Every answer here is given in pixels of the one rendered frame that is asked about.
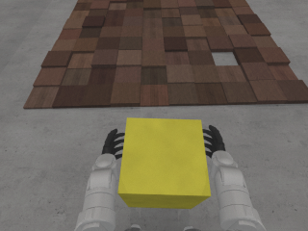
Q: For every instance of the robot right hand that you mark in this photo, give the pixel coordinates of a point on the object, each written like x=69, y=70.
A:
x=216, y=141

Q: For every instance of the robot left hand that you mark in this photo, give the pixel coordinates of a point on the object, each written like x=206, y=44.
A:
x=110, y=143

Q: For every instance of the robot left shin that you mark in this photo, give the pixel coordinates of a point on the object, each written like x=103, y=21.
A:
x=135, y=226

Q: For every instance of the left robot forearm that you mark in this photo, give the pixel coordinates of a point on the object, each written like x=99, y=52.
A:
x=98, y=212

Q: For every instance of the right robot forearm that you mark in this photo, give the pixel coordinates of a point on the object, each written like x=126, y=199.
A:
x=235, y=207

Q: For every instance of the carton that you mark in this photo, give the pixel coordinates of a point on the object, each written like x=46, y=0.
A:
x=163, y=164

